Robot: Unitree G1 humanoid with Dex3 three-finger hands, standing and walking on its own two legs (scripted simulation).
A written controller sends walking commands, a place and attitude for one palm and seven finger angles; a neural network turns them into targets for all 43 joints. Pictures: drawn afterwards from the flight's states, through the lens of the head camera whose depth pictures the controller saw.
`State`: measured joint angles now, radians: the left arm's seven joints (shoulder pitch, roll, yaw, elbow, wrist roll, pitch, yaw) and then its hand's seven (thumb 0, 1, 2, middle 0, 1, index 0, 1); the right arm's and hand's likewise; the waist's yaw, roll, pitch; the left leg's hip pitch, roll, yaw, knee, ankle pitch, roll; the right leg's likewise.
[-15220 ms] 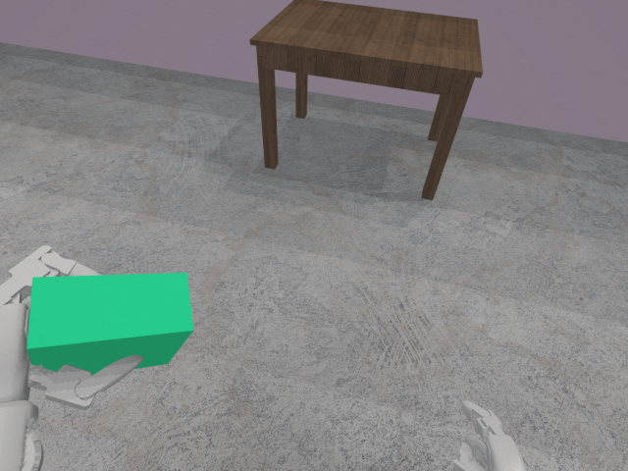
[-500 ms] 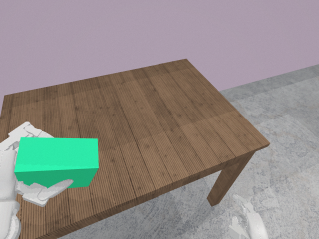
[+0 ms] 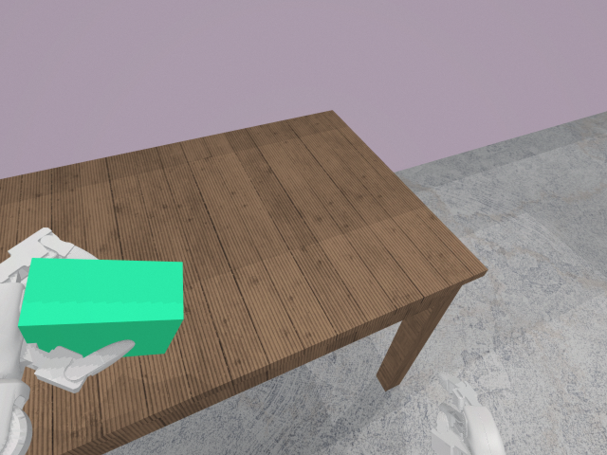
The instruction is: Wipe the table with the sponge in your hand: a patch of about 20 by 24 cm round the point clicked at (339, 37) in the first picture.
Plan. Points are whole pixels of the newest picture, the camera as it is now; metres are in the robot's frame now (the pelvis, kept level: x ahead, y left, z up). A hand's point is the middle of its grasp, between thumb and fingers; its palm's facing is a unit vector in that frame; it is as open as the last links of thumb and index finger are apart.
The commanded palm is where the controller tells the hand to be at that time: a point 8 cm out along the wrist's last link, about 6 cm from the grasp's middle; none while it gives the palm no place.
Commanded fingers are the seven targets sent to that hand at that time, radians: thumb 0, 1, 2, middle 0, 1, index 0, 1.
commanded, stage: shuffle to correct the standing spot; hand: left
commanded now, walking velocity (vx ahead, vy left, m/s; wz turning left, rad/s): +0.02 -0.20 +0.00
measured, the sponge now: (131, 312) +0.23 +0.20 +0.14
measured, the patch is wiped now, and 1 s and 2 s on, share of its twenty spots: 0.00 0.00 0.00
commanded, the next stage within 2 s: come to a stop and stand still in 0.22 s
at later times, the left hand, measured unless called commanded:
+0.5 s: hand (121, 313) +0.22 +0.20 +0.15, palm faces +0.31 -0.87 -0.38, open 10.2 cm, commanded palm +0.16 +0.25 +0.17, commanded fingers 0.00 0.10 1.30 -1.20 -1.60 -1.20 -1.60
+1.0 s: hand (48, 330) +0.20 +0.26 +0.15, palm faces +0.36 -0.86 -0.36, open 10.2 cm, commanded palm +0.15 +0.30 +0.17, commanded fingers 0.00 0.10 1.30 -1.20 -1.60 -1.20 -1.60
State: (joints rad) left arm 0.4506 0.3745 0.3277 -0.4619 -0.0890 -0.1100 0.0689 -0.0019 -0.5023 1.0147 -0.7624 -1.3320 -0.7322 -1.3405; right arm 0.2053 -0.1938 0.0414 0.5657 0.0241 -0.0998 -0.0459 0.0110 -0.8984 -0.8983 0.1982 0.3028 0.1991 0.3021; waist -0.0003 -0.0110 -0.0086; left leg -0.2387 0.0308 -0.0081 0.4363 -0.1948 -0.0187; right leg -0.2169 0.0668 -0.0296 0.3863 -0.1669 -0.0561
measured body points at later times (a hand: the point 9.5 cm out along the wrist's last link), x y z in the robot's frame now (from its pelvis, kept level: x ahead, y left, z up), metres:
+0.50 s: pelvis +0.01 -0.03 +0.00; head +0.00 -0.04 +0.45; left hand +0.20 +0.25 +0.17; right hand +0.18 -0.27 -0.08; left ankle +0.02 +0.13 -0.74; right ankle +0.02 -0.08 -0.74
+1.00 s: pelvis -0.01 +0.02 +0.00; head -0.02 +0.02 +0.45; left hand +0.17 +0.31 +0.17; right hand +0.19 -0.20 -0.07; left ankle +0.02 +0.13 -0.74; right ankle +0.02 -0.08 -0.74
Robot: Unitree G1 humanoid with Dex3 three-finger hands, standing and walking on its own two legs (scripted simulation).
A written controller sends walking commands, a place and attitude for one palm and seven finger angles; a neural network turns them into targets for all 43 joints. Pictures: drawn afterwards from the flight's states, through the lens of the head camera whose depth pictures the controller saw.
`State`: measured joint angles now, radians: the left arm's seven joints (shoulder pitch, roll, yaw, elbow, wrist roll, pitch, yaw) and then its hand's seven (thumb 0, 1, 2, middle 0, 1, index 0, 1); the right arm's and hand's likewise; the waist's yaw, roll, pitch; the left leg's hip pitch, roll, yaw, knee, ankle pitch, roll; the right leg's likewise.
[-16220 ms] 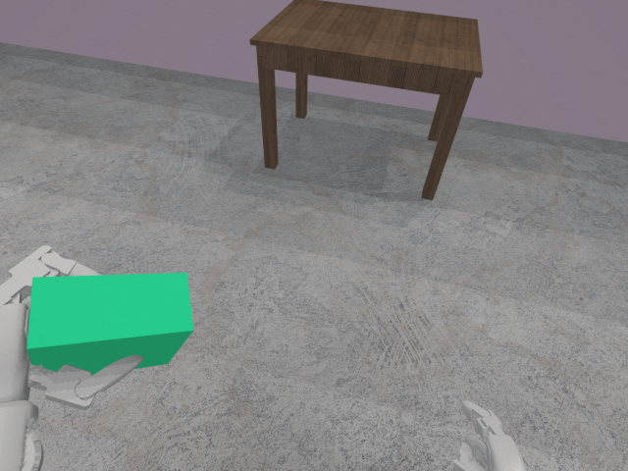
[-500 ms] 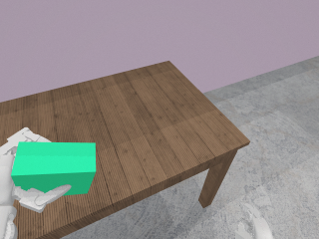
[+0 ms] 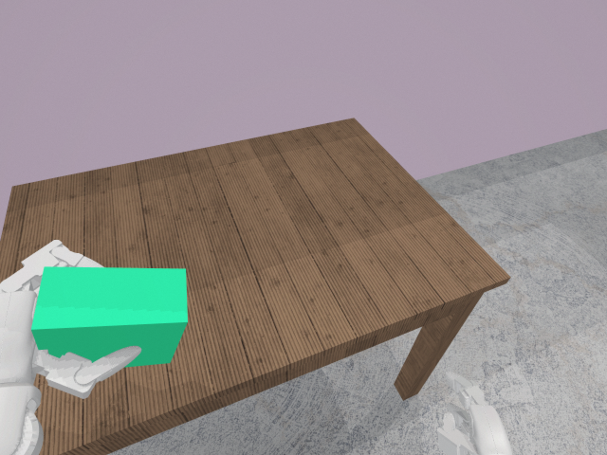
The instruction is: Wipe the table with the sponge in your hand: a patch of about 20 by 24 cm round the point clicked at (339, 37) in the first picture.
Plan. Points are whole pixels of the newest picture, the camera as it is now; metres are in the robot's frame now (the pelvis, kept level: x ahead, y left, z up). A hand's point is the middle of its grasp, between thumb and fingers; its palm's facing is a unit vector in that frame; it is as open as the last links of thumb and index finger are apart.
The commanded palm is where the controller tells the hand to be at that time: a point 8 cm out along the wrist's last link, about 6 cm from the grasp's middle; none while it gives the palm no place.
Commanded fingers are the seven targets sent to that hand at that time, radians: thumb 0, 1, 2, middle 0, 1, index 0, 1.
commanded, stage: come to a stop and stand still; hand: left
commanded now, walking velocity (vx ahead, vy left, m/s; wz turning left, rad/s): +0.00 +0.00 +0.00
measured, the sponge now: (137, 321) +0.22 +0.20 +0.13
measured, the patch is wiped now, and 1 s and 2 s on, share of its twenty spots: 0.00 0.00 0.00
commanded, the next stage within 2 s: look again from close up in 0.38 s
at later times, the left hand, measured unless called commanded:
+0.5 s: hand (68, 299) +0.23 +0.27 +0.15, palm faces +0.32 -0.85 -0.42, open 10.2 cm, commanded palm +0.17 +0.31 +0.17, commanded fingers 0.00 0.10 1.30 -1.20 -1.60 -1.20 -1.60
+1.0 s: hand (75, 277) +0.25 +0.28 +0.15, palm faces +0.35 -0.83 -0.43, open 10.2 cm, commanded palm +0.19 +0.30 +0.17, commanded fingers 0.00 0.10 1.30 -1.20 -1.60 -1.20 -1.60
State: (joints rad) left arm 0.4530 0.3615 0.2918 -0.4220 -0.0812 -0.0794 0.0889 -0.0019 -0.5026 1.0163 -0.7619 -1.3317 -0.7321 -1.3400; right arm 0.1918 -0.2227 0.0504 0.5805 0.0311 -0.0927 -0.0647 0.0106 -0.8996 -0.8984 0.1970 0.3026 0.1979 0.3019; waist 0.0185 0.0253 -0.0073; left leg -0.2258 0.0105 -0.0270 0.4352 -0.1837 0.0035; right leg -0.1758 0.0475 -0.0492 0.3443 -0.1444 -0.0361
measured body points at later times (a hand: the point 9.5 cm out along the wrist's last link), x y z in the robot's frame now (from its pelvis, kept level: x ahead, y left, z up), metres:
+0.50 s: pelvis +0.01 +0.03 +0.00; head +0.01 +0.03 +0.45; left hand +0.20 +0.31 +0.18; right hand +0.18 -0.19 -0.08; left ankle +0.03 +0.11 -0.74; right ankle +0.03 -0.10 -0.74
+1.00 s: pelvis +0.03 +0.02 +0.00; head +0.08 +0.05 +0.44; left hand +0.23 +0.32 +0.17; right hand +0.22 -0.21 -0.07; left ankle +0.03 +0.12 -0.74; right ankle +0.03 -0.09 -0.74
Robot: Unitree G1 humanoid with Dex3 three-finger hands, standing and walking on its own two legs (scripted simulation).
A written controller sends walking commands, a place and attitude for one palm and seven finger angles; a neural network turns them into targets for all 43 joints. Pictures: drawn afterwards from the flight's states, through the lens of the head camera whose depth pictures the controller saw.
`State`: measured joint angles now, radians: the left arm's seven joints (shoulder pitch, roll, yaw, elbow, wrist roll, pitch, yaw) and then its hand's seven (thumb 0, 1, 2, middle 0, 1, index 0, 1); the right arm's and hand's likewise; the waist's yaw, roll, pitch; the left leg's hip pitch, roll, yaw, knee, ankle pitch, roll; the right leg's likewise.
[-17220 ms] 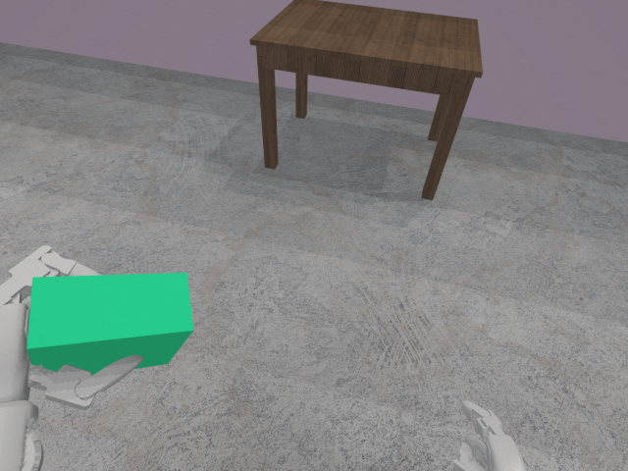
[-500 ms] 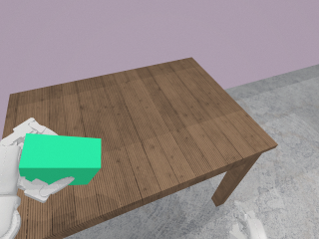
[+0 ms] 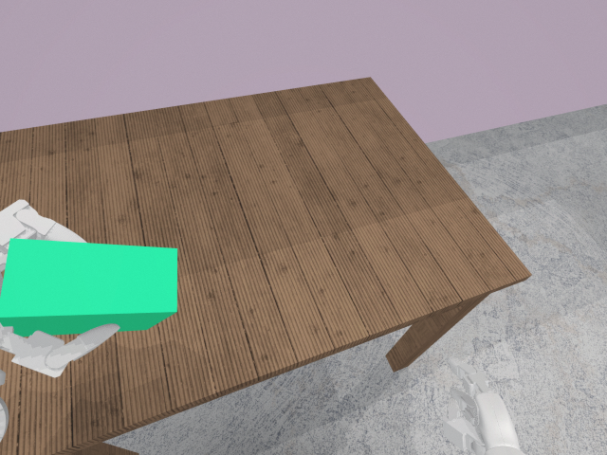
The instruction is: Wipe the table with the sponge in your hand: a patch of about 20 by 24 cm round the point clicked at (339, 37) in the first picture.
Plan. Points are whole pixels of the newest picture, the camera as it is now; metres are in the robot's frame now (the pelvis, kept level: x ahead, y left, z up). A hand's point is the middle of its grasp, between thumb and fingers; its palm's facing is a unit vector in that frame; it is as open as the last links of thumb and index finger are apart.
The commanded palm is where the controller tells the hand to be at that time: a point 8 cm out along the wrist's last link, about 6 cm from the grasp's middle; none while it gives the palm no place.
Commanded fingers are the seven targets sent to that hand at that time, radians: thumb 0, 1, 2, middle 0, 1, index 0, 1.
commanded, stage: come to a stop and stand still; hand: left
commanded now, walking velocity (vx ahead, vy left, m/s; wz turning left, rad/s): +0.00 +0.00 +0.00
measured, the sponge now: (116, 293) +0.24 +0.21 +0.13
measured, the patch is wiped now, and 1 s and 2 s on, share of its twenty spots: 0.00 0.00 0.00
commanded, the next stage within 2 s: look again from close up in 1.08 s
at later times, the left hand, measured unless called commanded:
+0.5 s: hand (31, 334) +0.19 +0.26 +0.14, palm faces +0.29 -0.86 -0.43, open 10.2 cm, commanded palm +0.13 +0.29 +0.17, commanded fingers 0.00 0.10 1.30 -1.20 -1.60 -1.20 -1.60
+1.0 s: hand (30, 308) +0.21 +0.27 +0.16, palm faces +0.32 -0.86 -0.40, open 10.2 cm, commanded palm +0.15 +0.30 +0.17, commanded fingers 0.00 0.10 1.30 -1.20 -1.60 -1.20 -1.60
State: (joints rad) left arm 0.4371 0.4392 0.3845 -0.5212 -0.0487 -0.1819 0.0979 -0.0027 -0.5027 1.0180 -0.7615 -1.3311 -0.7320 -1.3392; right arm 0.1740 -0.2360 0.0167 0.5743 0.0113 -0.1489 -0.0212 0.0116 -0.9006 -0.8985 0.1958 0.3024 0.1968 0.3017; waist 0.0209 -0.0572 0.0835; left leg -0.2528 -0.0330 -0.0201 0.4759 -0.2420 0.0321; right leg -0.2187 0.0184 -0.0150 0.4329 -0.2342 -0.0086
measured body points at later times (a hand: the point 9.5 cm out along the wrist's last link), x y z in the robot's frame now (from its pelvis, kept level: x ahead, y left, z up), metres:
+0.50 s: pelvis -0.04 +0.02 +0.00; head -0.01 +0.04 +0.45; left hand +0.17 +0.31 +0.17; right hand +0.11 -0.21 -0.08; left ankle +0.00 +0.09 -0.74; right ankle -0.01 -0.12 -0.74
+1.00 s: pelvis -0.02 +0.02 +0.00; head +0.01 +0.05 +0.45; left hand +0.18 +0.31 +0.18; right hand +0.17 -0.19 -0.06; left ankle +0.00 +0.09 -0.74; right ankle -0.01 -0.12 -0.74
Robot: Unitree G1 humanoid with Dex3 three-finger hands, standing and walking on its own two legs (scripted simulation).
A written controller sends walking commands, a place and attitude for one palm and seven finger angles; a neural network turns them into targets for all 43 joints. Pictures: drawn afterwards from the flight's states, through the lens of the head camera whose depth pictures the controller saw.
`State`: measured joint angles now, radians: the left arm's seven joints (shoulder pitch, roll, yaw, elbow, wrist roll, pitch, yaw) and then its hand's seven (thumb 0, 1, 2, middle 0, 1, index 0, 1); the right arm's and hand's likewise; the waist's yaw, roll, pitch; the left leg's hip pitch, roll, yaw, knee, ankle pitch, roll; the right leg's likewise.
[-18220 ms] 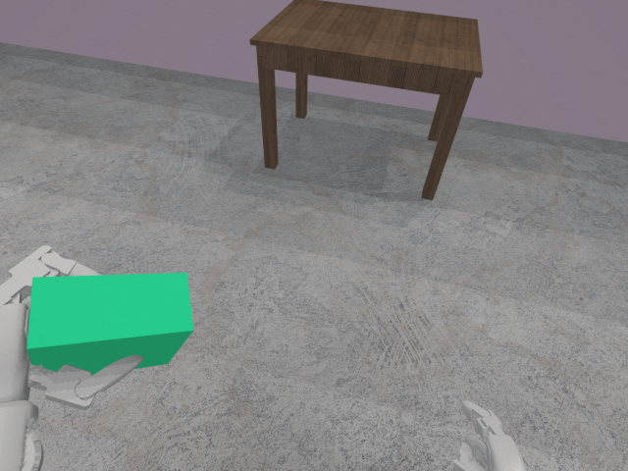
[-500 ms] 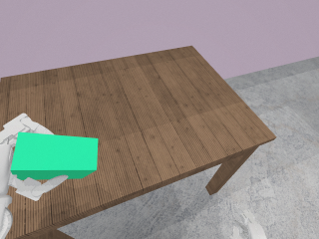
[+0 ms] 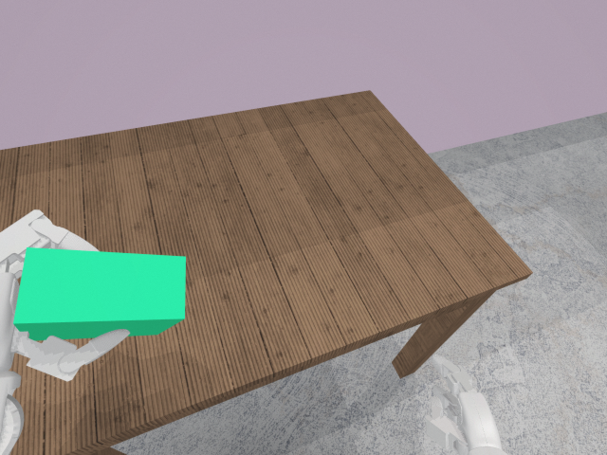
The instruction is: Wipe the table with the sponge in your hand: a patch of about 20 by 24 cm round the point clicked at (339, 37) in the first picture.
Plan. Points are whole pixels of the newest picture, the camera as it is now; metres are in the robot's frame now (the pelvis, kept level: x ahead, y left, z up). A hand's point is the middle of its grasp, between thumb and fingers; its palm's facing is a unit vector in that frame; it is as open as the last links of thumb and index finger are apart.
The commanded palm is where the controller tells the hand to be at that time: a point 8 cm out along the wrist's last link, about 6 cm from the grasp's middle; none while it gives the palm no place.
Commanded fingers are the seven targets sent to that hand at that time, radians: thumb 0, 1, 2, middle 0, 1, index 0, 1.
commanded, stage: come to a stop and stand still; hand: left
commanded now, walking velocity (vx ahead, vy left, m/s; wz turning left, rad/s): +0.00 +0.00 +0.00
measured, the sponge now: (128, 299) +0.23 +0.21 +0.13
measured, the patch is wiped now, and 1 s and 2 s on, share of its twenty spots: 0.00 0.00 0.00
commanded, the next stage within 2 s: look again from close up in 0.08 s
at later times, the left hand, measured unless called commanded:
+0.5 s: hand (82, 297) +0.22 +0.24 +0.15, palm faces +0.33 -0.85 -0.41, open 10.2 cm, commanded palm +0.16 +0.28 +0.17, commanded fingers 0.00 0.10 1.30 -1.20 -1.60 -1.20 -1.60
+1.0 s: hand (117, 299) +0.22 +0.21 +0.15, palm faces +0.32 -0.86 -0.39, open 10.2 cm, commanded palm +0.16 +0.24 +0.17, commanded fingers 0.00 0.10 1.30 -1.20 -1.60 -1.20 -1.60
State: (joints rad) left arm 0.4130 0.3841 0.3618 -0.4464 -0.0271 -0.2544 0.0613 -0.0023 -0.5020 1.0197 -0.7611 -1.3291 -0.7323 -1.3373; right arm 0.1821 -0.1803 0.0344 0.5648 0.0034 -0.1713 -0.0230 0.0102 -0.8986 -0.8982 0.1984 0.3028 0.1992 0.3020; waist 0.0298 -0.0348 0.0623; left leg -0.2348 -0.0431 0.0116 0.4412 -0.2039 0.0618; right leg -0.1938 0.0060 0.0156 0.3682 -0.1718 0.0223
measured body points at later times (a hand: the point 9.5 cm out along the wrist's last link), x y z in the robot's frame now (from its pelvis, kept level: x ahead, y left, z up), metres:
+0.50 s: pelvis +0.00 -0.01 +0.00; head +0.03 +0.01 +0.45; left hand +0.20 +0.28 +0.17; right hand +0.18 -0.23 -0.07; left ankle +0.02 +0.07 -0.74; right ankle +0.02 -0.14 -0.74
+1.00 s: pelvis +0.00 -0.04 +0.00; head +0.02 -0.02 +0.45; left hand +0.20 +0.25 +0.17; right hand +0.18 -0.25 -0.07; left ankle +0.02 +0.07 -0.74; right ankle +0.02 -0.14 -0.74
